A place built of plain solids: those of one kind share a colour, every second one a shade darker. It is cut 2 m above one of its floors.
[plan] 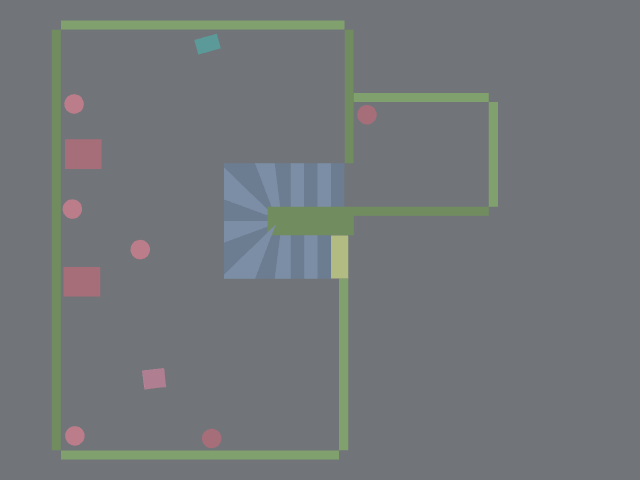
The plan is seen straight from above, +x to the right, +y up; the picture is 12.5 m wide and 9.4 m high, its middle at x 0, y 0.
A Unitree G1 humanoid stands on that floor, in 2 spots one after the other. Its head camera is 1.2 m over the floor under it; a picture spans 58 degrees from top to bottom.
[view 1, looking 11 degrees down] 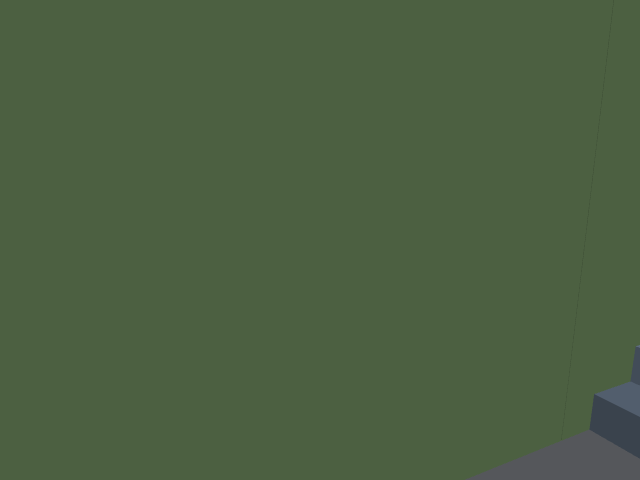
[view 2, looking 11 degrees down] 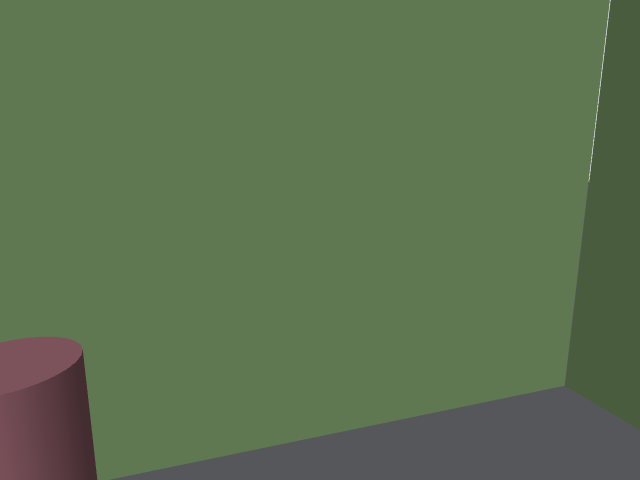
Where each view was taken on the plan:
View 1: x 2.30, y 1.72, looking -115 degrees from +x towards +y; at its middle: wall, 1.20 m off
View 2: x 1.41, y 1.10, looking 72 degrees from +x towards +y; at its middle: wall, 1.72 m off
